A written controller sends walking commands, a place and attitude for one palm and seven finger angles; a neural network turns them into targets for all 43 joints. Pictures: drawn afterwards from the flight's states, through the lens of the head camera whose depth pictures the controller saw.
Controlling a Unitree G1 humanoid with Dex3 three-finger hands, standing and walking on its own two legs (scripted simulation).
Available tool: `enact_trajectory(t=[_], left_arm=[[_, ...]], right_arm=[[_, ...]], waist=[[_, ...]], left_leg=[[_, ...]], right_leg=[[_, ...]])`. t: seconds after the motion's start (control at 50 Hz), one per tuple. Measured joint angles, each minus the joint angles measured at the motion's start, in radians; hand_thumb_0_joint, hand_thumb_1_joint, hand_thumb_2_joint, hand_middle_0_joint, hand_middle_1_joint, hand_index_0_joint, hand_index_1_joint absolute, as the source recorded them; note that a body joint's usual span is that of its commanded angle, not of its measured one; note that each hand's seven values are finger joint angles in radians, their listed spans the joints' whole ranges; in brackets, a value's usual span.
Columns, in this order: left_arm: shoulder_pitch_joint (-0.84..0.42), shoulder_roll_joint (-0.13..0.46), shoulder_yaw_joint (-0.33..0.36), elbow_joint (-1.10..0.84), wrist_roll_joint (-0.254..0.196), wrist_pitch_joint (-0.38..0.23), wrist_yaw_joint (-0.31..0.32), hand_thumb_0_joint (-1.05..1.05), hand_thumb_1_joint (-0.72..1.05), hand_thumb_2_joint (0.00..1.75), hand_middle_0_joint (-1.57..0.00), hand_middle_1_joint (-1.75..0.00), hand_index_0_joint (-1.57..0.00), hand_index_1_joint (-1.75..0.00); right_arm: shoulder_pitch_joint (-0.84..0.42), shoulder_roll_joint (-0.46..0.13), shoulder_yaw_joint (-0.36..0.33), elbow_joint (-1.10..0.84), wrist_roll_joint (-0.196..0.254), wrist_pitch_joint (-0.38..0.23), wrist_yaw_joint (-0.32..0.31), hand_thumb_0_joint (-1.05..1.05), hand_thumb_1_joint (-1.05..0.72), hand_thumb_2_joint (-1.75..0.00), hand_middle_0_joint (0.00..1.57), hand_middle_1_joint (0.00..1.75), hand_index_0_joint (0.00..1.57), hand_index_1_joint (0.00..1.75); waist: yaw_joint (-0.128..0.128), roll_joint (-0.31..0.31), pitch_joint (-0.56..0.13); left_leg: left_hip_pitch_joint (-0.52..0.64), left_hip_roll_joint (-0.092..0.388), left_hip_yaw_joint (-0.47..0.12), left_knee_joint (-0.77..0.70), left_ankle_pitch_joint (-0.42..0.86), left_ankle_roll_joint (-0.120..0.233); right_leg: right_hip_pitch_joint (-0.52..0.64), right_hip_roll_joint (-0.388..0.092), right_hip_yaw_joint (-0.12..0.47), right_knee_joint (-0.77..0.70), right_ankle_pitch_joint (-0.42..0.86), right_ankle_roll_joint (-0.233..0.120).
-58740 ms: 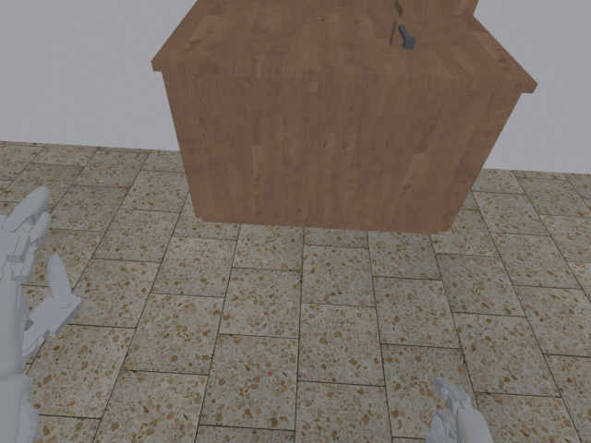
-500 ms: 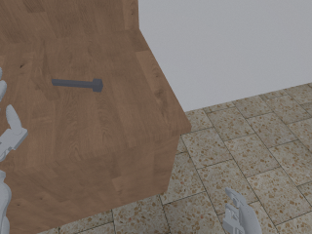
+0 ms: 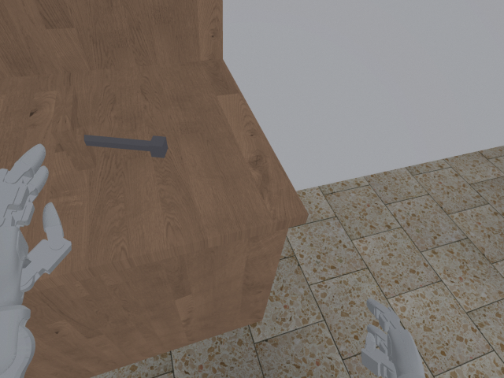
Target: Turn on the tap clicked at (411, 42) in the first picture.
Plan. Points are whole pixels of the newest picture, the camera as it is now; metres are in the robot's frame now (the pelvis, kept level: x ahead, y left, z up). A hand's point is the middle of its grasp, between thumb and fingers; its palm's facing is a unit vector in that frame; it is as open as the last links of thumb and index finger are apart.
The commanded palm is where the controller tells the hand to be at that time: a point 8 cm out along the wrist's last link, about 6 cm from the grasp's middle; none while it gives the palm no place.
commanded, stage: come to a stop and stand still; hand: left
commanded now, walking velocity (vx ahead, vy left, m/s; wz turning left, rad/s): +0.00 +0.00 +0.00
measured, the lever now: (158, 146) +0.48 +0.22 +0.09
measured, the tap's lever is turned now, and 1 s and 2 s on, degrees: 68 68 68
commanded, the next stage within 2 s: look again from close up in 0.16 s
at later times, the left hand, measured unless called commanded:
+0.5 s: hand (44, 250) +0.22 +0.27 +0.15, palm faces +0.41 -0.85 -0.33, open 7.4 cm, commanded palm +0.15 +0.30 +0.18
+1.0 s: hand (83, 275) +0.20 +0.22 +0.13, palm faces +0.38 -0.86 -0.33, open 7.4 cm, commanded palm +0.14 +0.28 +0.17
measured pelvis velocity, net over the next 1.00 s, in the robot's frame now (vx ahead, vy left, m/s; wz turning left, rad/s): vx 0.00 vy -0.03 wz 0.08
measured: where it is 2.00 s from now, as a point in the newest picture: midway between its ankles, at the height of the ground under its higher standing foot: outside the picture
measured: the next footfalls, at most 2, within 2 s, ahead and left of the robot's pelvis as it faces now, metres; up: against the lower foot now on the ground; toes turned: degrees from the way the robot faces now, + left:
none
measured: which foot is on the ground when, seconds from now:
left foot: down 0.00-1.00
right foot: down 0.00-1.00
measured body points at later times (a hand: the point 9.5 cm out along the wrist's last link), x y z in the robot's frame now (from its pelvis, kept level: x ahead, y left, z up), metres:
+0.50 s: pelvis +0.00 +0.01 +0.00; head +0.02 +0.04 +0.45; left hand +0.19 +0.31 +0.17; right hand +0.18 -0.20 -0.07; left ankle -0.02 +0.07 -0.74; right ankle +0.05 -0.12 -0.74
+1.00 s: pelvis +0.00 -0.03 -0.01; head +0.00 -0.03 +0.44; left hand +0.17 +0.27 +0.15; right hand +0.22 -0.22 -0.08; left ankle -0.02 +0.07 -0.74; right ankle +0.03 -0.12 -0.74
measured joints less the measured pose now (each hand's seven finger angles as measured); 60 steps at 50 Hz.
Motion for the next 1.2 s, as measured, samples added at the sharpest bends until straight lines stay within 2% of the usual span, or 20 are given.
enact_trajectory(t=[0.08, 0.28, 0.48, 0.66, 0.68, 0.7, 0.72, 0.74, 0.78, 0.82, 0.86, 0.9, 0.94, 0.98, 1.02, 1.08, 1.14, 1.2], left_arm=[[0.017, 0.018, 0.018, -0.001, -0.006, 0.016, -0.001, 0.02, 0.89, 0.89, -0.21, -0.3, -0.21, -0.31], [0.009, 0.005, 0.018, -0.051, -0.006, 0.009, 0.01, 0.02, 0.89, 0.89, -0.21, -0.3, -0.21, -0.31], [0.0, 0.002, 0.013, -0.025, -0.002, 0.024, 0.011, 0.02, 0.9, 0.89, -0.21, -0.3, -0.21, -0.31], [0.02, 0.016, 0.025, -0.061, -0.004, 0.011, 0.013, 0.02, 0.89, 0.89, -0.21, -0.3, -0.21, -0.31], [-0.022, 0.054, 0.016, -0.047, 0.004, 0.009, 0.009, 0.02, 0.89, 0.89, -0.21, -0.3, -0.21, -0.31], [-0.101, 0.106, 0.015, -0.006, 0.031, 0.01, -0.013, 0.02, 0.89, 0.89, -0.21, -0.3, -0.22, -0.31], [-0.18, 0.146, 0.017, 0.047, 0.031, 0.021, -0.03, 0.02, 0.89, 0.89, -0.22, -0.3, -0.22, -0.31], [-0.243, 0.161, 0.027, 0.089, 0.017, 0.048, -0.043, 0.02, 0.89, 0.89, -0.22, -0.3, -0.22, -0.31], [-0.315, 0.134, 0.06, 0.139, -0.053, 0.124, -0.067, 0.02, 0.89, 0.89, -0.21, -0.3, -0.22, -0.31], [-0.309, 0.082, 0.08, 0.148, -0.109, 0.204, -0.084, 0.02, 0.9, 0.89, -0.21, -0.3, -0.21, -0.31], [-0.249, 0.038, 0.056, 0.12, -0.102, 0.264, -0.093, 0.02, 0.9, 0.9, -0.2, -0.3, -0.21, -0.31], [-0.167, 0.015, 0.002, 0.082, -0.064, 0.291, -0.092, 0.01, 0.9, 0.9, -0.2, -0.29, -0.2, -0.3], [-0.086, 0.002, -0.051, 0.045, -0.039, 0.277, -0.081, 0.02, 0.9, 0.9, -0.2, -0.29, -0.2, -0.3], [-0.029, -0.001, -0.077, 0.019, -0.045, 0.23, -0.06, 0.02, 0.9, 0.89, -0.21, -0.3, -0.21, -0.31], [-0.006, 0.012, -0.069, 0.008, -0.056, 0.166, -0.025, 0.02, 0.9, 0.89, -0.21, -0.3, -0.21, -0.31], [-0.027, 0.029, -0.008, 0.025, -0.061, 0.089, 0.031, 0.02, 0.89, 0.89, -0.22, -0.3, -0.22, -0.31], [-0.09, 0.041, 0.054, 0.078, -0.066, 0.1, 0.052, 0.02, 0.89, 0.89, -0.22, -0.3, -0.22, -0.31], [-0.136, 0.042, 0.068, 0.139, -0.094, 0.173, 0.02, 0.02, 0.9, 0.89, -0.21, -0.3, -0.21, -0.31]], right_arm=[[0.003, 0.007, 0.003, -0.016, 0.002, 0.008, -0.003, 0.01, -0.9, -0.9, 0.2, 0.3, 0.2, 0.3], [0.024, 0.007, 0.005, 0.01, 0.001, 0.016, 0.0, 0.01, -0.9, -0.9, 0.2, 0.3, 0.2, 0.3], [0.02, 0.018, 0.008, 0.011, 0.003, 0.023, 0.002, 0.01, -0.9, -0.9, 0.21, 0.3, 0.2, 0.3], [0.016, 0.013, -0.002, 0.009, 0.004, 0.027, 0.002, 0.01, -0.9, -0.9, 0.21, 0.3, 0.2, 0.3], [0.038, -0.001, 0.018, -0.019, 0.018, 0.032, -0.023, 0.01, -0.9, -0.9, 0.2, 0.3, 0.2, 0.3], [0.059, -0.007, 0.025, -0.025, 0.006, 0.024, -0.033, 0.01, -0.9, -0.9, 0.2, 0.3, 0.2, 0.3], [0.067, -0.008, 0.027, -0.008, -0.01, 0.018, -0.023, 0.01, -0.9, -0.9, 0.2, 0.3, 0.2, 0.3], [0.063, -0.011, 0.031, 0.017, -0.018, 0.021, -0.005, 0.01, -0.9, -0.9, 0.2, 0.3, 0.2, 0.3], [0.041, -0.019, 0.035, 0.062, -0.02, 0.036, 0.018, 0.01, -0.9, -0.9, 0.2, 0.3, 0.2, 0.3], [0.02, -0.03, 0.032, 0.085, -0.015, 0.043, 0.031, 0.01, -0.9, -0.9, 0.21, 0.3, 0.2, 0.3], [0.001, -0.044, 0.028, 0.083, -0.009, 0.052, 0.042, 0.01, -0.9, -0.9, 0.21, 0.3, 0.2, 0.3], [-0.024, -0.051, 0.025, 0.07, -0.006, 0.064, 0.05, 0.01, -0.9, -0.9, 0.21, 0.3, 0.2, 0.3], [-0.043, -0.045, 0.02, 0.053, -0.012, 0.073, 0.05, 0.01, -0.9, -0.9, 0.21, 0.3, 0.2, 0.3], [-0.054, -0.032, 0.016, 0.046, -0.019, 0.07, 0.041, 0.01, -0.9, -0.9, 0.21, 0.3, 0.2, 0.3], [-0.053, -0.017, 0.012, 0.048, -0.022, 0.061, 0.03, 0.01, -0.9, -0.9, 0.21, 0.3, 0.2, 0.3], [-0.045, -0.01, 0.009, 0.064, -0.019, 0.045, 0.02, 0.01, -0.9, -0.9, 0.2, 0.3, 0.2, 0.3], [-0.039, -0.026, 0.008, 0.088, -0.01, 0.044, 0.007, 0.01, -0.9, -0.9, 0.2, 0.3, 0.2, 0.3], [-0.041, -0.053, 0.008, 0.112, 0.008, 0.052, -0.016, 0.01, -0.9, -0.9, 0.2, 0.3, 0.2, 0.3]], waist=[[-0.001, -0.007, 0.012], [0.027, -0.005, 0.031], [0.016, -0.002, 0.039], [0.012, -0.002, 0.043], [0.017, 0.003, 0.045], [0.029, 0.001, 0.043], [0.032, -0.007, 0.032], [0.034, -0.013, 0.015], [0.042, -0.011, -0.015], [0.047, 0.009, -0.043], [0.043, 0.041, -0.063], [0.032, 0.062, -0.065], [0.026, 0.061, -0.066], [0.032, 0.045, -0.068], [0.046, 0.024, -0.071], [0.061, 0.011, -0.078], [0.067, 0.032, -0.084], [0.065, 0.076, -0.085]], left_leg=[[0.0, -0.003, -0.001, -0.002, 0.002, 0.003], [-0.001, -0.013, -0.008, 0.004, 0.002, 0.012], [0.001, -0.02, -0.008, 0.003, 0.003, 0.018], [-0.002, -0.019, -0.013, 0.01, -0.003, 0.015], [-0.017, -0.018, -0.026, 0.026, -0.006, 0.017], [-0.03, -0.026, -0.042, 0.039, -0.008, 0.015], [-0.041, -0.04, -0.06, 0.042, -0.005, 0.006], [-0.054, -0.051, -0.072, 0.041, 0.001, -0.001], [-0.06, -0.064, -0.071, 0.031, 0.009, -0.004], [-0.058, -0.065, -0.059, 0.028, 0.006, -0.001], [-0.07, -0.055, -0.055, 0.046, -0.005, 0.003], [-0.083, -0.046, -0.058, 0.066, -0.014, 0.0], [-0.106, -0.039, -0.062, 0.085, -0.018, -0.009], [-0.128, -0.029, -0.067, 0.107, -0.024, -0.021], [-0.144, -0.015, -0.077, 0.126, -0.03, -0.036], [-0.168, 0.004, -0.107, 0.162, -0.041, -0.058], [-0.186, 0.016, -0.143, 0.196, -0.051, -0.073], [-0.189, 0.024, -0.165, 0.215, -0.058, -0.08]], right_leg=[[0.001, -0.003, 0.0, -0.002, 0.002, 0.002], [0.007, -0.014, -0.007, -0.003, 0.003, 0.013], [0.009, -0.02, -0.006, -0.003, 0.003, 0.019], [0.01, -0.02, -0.012, -0.001, -0.001, 0.019], [-0.004, -0.015, -0.009, 0.034, -0.034, 0.027], [-0.016, -0.011, 0.002, 0.079, -0.051, 0.014], [-0.024, -0.014, 0.004, 0.105, -0.06, -0.002], [-0.038, -0.019, 0.005, 0.123, -0.076, -0.012], [-0.058, -0.026, 0.017, 0.146, -0.091, -0.02], [-0.058, -0.028, 0.019, 0.141, -0.108, -0.016], [-0.058, -0.021, 0.018, 0.134, -0.112, 0.001], [-0.067, -0.012, 0.013, 0.141, -0.11, -0.002], [-0.088, -0.006, 0.007, 0.16, -0.114, -0.014], [-0.11, 0.003, 0.001, 0.18, -0.121, -0.028], [-0.122, 0.015, -0.011, 0.193, -0.126, -0.044], [-0.129, 0.032, -0.043, 0.205, -0.132, -0.067], [-0.126, 0.043, -0.079, 0.213, -0.14, -0.083], [-0.114, 0.05, -0.101, 0.212, -0.146, -0.082]])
